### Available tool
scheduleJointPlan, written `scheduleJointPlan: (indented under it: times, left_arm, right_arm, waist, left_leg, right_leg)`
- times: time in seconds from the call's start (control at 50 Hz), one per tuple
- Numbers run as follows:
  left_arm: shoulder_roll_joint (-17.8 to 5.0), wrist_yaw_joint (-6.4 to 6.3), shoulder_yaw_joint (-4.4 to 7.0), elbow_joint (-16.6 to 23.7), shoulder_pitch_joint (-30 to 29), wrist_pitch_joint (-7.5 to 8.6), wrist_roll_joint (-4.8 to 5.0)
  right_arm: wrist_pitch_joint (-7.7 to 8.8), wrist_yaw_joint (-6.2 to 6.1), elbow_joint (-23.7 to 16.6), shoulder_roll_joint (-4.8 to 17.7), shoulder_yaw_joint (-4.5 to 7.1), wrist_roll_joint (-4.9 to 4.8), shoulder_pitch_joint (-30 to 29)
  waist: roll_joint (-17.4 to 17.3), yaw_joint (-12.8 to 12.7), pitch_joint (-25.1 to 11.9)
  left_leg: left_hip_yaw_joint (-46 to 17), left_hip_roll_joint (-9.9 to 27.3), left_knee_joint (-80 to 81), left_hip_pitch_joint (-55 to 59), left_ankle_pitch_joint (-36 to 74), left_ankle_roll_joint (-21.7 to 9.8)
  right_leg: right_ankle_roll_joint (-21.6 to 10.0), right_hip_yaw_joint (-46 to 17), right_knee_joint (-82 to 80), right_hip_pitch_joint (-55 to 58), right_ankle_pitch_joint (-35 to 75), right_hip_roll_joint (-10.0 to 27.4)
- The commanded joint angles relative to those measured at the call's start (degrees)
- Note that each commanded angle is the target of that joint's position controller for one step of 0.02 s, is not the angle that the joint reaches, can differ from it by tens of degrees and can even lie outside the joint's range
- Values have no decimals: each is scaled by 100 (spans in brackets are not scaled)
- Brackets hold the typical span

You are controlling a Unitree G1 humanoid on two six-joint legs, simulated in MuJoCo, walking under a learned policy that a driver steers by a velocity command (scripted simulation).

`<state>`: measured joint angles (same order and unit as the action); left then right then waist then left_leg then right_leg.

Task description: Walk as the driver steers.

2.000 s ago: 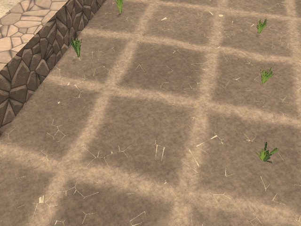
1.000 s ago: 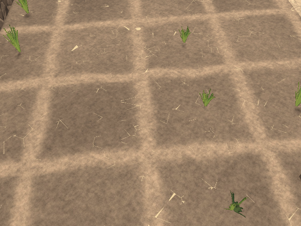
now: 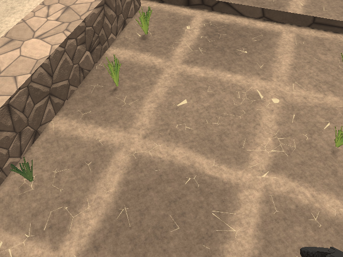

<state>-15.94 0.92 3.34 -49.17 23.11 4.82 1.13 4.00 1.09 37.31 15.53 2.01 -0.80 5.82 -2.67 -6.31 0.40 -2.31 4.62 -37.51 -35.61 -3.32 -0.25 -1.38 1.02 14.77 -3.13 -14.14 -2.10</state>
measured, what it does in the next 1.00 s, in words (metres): walks ahead, turning right: left foot, then right foot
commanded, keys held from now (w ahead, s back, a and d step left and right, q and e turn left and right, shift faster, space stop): w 0.06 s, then w+e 0.76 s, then w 0.18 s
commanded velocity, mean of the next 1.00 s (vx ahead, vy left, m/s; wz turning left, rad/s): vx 0.50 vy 0.00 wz -0.36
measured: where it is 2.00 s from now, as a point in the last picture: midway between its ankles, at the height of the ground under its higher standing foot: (251, 135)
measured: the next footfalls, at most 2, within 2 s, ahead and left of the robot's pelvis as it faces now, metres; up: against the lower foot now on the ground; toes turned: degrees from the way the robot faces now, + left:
left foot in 0.12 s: +0.23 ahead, +0.14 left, +0.00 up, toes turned +1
right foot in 0.66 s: +0.47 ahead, -0.15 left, +0.00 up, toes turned -19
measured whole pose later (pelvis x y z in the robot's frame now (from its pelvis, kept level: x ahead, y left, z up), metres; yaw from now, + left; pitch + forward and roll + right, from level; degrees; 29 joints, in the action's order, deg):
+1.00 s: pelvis +0.51 -0.08 +0.00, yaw -26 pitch +2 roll +0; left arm -15.5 0.0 3.4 -42.3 18.3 3.2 0.7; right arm 5.4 0.7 40.7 16.5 2.9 0.2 4.5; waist -2.5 -3.5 1.7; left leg -3.8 5.5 -37.9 -37.7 2.8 2.9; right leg -4.9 -5.2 18.2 -6.3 -13.2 -6.1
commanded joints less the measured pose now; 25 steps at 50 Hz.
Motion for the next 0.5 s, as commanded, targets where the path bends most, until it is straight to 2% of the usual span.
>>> scheduleJointPlan:
  times: [0.02,0.06,0.08,0.1,0.12,0.14,0.16,0.18,0.2,0.22,0.24,0.28,0.34,0.42,0.5]
  left_arm:
    - [-1022,-18,205,268,-86,22,57]
    - [-1104,-40,222,203,-61,-43,64]
    - [-1128,-53,219,190,-104,-77,75]
    - [-1061,-63,182,185,-96,-94,70]
    - [-845,-67,81,292,-176,-71,-13]
    - [-249,-60,-118,469,294,32,-67]
    - [-471,-58,-71,398,281,111,14]
    - [-890,-47,71,485,-105,114,153]
    - [-858,-54,72,550,-395,85,151]
    - [-785,-70,85,562,-533,31,79]
    - [-710,-88,116,520,-455,-60,44]
    - [-454,-90,91,446,-285,-207,58]
    - [-369,-107,111,573,-573,-279,33]
    - [-242,22,67,766,-1197,-229,4]
    - [-166,164,4,1128,-2004,-223,0]
  right_arm:
    - [113,66,-580,322,73,-49,-583]
    - [133,100,-632,428,116,-49,-563]
    - [149,92,-574,516,173,-25,-292]
    - [150,53,-387,719,296,12,343]
    - [141,-14,-219,1048,426,89,1288]
    - [76,-64,-159,1640,567,198,1941]
    - [47,-52,-75,1285,480,150,2156]
    - [55,-41,-44,1002,372,105,1858]
    - [66,-24,-66,805,304,84,1458]
    - [93,7,-50,612,248,93,1096]
    - [147,26,-35,481,218,116,855]
    - [252,40,65,464,257,154,666]
    - [326,-15,266,563,323,193,729]
    - [281,-112,453,720,377,162,851]
    - [168,-169,675,920,451,76,1227]
  waist:
    - [762,151,176]
    - [811,280,159]
    - [792,496,40]
    - [679,826,-337]
    - [445,1275,-1031]
    - [-895,1296,-1912]
    - [-1086,1375,-2183]
    - [-661,1311,-1300]
    - [-460,1133,-803]
    - [-331,954,-414]
    - [-451,754,-211]
    - [-411,559,-86]
    - [-161,531,81]
    - [-54,706,235]
    - [80,1018,521]
  left_leg:
    - [172,-173,450,371,153,-98]
    - [220,-250,712,621,-144,-251]
    - [304,-361,954,1181,-155,-344]
    - [382,-476,1132,2182,-128,-476]
    - [-189,132,952,3707,24,-750]
    - [-2437,1701,1111,5841,-559,-1522]
    - [-3688,2016,1763,5745,-1179,-1705]
    - [-2925,1817,1886,5043,-1407,-1457]
    - [-2182,1556,2049,4299,-1260,-1285]
    - [-1663,1313,2299,3634,-1016,-1200]
    - [-1214,1125,2536,3129,-744,-1108]
    - [-665,1018,2858,2610,-193,-1123]
    - [-43,1032,2997,2673,526,-1135]
    - [687,917,3058,2908,739,-976]
    - [1007,1128,3003,3449,735,-916]
  right_leg:
    - [-914,-891,-347,-153,1605,1515]
    - [-805,-923,-108,99,1886,1642]
    - [-714,-880,250,48,2437,1570]
    - [-588,-701,994,-127,3111,1320]
    - [-378,-480,2314,-941,2572,1032]
    - [63,3,4573,-3170,218,233]
    - [57,-736,5518,-3845,-1877,117]
    - [16,-863,5866,-4228,-1542,392]
    - [7,-705,5710,-4163,-1070,632]
    - [39,-645,5426,-3990,-710,782]
    - [65,-680,5214,-3666,-430,923]
    - [140,-667,5151,-3296,-50,943]
    - [209,-847,4716,-3656,618,931]
    - [165,-616,3406,-3634,1708,866]
    - [11,-246,2566,-3754,1739,825]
